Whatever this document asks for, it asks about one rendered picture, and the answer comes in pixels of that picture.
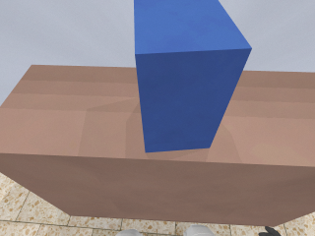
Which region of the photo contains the right robot hand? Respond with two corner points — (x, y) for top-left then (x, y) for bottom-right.
(258, 226), (282, 236)

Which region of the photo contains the pedestal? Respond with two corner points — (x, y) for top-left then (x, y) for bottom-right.
(0, 64), (315, 227)

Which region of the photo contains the carton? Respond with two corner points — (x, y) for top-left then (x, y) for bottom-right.
(134, 0), (252, 153)

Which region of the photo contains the right robot thigh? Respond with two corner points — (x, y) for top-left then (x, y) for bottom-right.
(183, 224), (216, 236)

